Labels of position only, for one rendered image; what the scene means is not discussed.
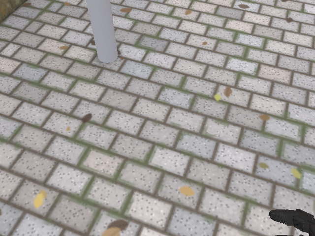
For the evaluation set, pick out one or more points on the robot right hand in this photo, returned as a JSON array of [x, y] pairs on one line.
[[298, 218]]

